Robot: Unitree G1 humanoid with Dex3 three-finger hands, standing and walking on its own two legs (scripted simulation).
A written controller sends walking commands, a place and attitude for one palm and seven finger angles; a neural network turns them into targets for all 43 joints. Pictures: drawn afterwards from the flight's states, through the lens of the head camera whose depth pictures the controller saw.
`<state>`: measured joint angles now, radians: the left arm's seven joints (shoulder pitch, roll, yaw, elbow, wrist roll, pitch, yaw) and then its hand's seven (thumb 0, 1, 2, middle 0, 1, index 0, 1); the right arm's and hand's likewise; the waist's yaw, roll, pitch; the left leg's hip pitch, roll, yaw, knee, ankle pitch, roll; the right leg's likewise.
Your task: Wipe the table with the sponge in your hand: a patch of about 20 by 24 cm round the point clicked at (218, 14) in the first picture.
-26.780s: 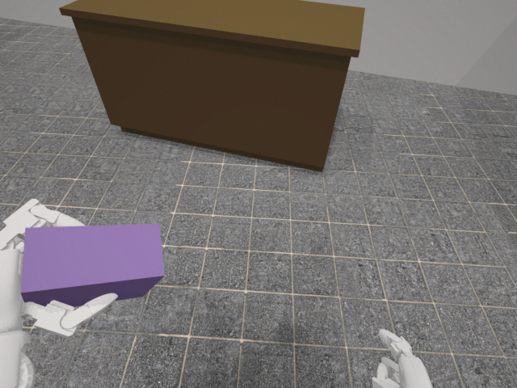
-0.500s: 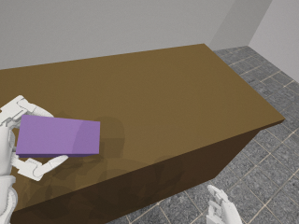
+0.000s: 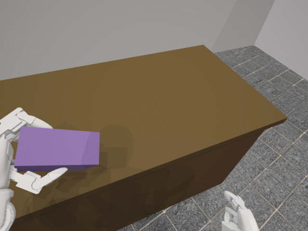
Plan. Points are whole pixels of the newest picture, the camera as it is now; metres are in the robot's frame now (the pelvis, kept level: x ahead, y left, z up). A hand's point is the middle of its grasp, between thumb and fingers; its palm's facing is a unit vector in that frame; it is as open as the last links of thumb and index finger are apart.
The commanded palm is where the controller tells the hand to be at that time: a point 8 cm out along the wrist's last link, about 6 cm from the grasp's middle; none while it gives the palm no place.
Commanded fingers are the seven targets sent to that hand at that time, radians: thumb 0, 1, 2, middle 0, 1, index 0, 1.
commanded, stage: come to a stop and stand still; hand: left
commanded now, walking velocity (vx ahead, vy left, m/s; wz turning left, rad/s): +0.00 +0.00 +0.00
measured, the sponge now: (70, 152) +0.23 +0.20 +0.14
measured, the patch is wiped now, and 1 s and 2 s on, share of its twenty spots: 0.00 0.00 0.00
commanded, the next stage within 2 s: look again from close up in 1.02 s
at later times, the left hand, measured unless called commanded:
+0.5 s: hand (13, 118) +0.25 +0.28 +0.21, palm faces +0.49 -0.71 -0.50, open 10.3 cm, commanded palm +0.15 +0.27 +0.18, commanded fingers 0.00 0.10 1.30 -1.20 -1.60 -1.20 -1.60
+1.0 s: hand (29, 133) +0.23 +0.26 +0.19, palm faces +0.38 -0.84 -0.38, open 10.3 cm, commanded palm +0.18 +0.30 +0.18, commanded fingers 0.00 0.10 1.30 -1.20 -1.60 -1.20 -1.60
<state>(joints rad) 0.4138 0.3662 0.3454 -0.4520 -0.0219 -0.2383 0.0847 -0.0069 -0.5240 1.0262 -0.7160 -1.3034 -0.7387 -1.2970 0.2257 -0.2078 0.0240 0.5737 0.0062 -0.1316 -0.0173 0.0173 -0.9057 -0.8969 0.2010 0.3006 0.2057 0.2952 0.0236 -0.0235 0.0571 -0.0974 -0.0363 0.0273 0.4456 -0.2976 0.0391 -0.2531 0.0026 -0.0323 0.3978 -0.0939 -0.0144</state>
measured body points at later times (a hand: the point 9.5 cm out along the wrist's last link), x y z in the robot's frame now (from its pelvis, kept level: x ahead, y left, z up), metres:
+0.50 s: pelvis -0.01 -0.01 -0.01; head +0.03 +0.01 +0.44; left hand +0.22 +0.32 +0.24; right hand +0.16 -0.23 -0.09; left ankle -0.03 +0.09 -0.74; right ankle +0.08 -0.11 -0.74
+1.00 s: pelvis +0.01 +0.02 +0.00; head +0.03 +0.04 +0.45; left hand +0.21 +0.30 +0.21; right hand +0.22 -0.20 -0.06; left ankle -0.03 +0.09 -0.74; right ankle +0.08 -0.11 -0.74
